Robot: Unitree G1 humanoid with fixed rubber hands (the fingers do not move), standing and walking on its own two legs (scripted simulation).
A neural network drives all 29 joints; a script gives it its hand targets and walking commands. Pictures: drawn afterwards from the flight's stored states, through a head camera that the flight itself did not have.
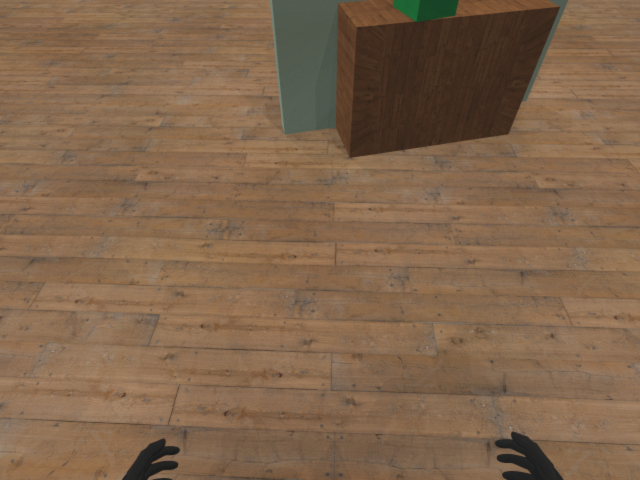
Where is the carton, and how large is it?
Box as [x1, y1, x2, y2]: [393, 0, 458, 21]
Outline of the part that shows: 393,6 414,20 419,21 454,15 458,0 394,0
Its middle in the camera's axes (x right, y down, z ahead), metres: +0.45 -1.07 +1.59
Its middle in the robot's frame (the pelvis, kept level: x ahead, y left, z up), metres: +1.91 -0.43 -0.01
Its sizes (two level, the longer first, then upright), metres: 0.203 0.187 0.223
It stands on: a pedestal, 0.64 m high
